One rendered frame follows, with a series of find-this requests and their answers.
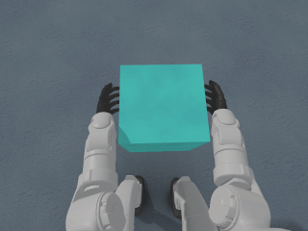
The robot left upper arm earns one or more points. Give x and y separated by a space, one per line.
102 211

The robot left hand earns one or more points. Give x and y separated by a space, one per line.
104 105

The robot left foot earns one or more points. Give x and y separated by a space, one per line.
138 210

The robot right thigh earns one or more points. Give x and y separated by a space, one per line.
194 210

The robot right forearm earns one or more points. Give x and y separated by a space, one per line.
231 164

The robot right upper arm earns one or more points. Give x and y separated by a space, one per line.
236 209

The robot left forearm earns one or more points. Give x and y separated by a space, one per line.
99 167

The robot right hand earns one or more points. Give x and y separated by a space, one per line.
217 100

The carton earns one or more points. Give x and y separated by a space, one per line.
162 107

